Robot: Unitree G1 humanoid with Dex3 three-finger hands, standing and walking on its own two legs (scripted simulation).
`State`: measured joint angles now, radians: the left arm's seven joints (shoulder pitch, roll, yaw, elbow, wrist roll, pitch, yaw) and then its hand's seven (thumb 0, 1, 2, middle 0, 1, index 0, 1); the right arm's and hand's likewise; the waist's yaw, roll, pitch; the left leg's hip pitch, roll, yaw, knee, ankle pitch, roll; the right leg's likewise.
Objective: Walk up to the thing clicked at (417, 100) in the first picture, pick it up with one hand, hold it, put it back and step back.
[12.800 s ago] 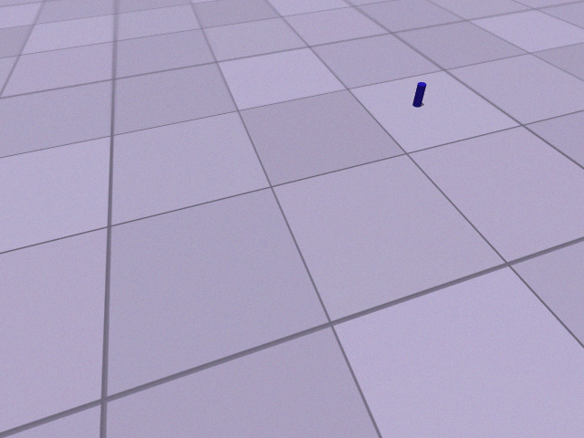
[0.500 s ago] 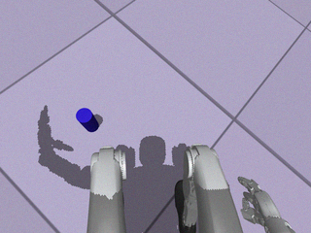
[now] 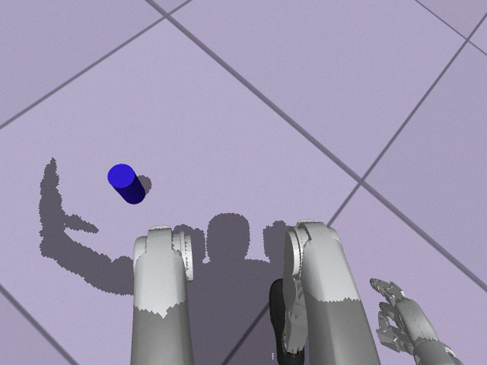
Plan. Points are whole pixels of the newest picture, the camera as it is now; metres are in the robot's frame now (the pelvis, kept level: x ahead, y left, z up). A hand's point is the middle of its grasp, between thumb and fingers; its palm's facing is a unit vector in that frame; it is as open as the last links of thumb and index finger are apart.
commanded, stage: approach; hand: left
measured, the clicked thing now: (128, 185) +0.45 +0.26 -0.30
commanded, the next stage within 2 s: close in in 0.48 s
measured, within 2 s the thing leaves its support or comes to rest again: neither
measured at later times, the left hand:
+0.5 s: hand (51, 192) +0.40 +0.36 -0.18, palm faces +0.19 -0.98 +0.04, open 17.6 cm
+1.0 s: hand (110, 195) +0.42 +0.28 -0.26, palm faces +0.19 -0.98 +0.04, open 17.5 cm
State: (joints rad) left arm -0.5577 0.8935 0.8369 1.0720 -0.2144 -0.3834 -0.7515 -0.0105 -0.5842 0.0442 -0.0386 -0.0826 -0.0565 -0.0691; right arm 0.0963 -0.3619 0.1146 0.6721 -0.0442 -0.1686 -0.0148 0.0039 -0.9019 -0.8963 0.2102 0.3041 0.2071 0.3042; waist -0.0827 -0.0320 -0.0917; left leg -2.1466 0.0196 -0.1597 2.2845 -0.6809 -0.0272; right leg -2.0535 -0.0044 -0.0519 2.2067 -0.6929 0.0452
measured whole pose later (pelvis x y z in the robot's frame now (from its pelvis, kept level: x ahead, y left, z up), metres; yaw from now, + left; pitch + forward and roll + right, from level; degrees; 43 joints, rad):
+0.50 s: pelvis +0.00 +0.01 -0.07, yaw -5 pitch +22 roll -12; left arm -0.59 0.88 0.82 1.30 -0.21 -0.77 -0.64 -0.01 -0.59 0.01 -0.06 -0.10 -0.08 -0.09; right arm -0.05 -0.37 0.28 0.63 -0.20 -0.12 0.04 0.00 -0.91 -0.89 0.21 0.30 0.21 0.30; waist -0.18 -0.18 0.13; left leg -2.24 0.02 -0.27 2.55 -0.71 -0.04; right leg -2.12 0.04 -0.12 2.40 -0.68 0.06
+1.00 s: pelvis -0.02 +0.03 -0.10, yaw -9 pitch +11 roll -18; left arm -0.59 0.83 0.61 1.45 -0.12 -1.08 -0.24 -0.01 -0.60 0.07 -0.04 -0.11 -0.08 -0.09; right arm -0.16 -0.38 0.46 0.57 -0.35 -0.03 0.12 0.00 -0.91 -0.89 0.21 0.31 0.21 0.31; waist -0.21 -0.26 0.26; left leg -2.22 0.00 -0.38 2.69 -0.70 -0.01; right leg -2.04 0.09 -0.19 2.44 -0.65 0.05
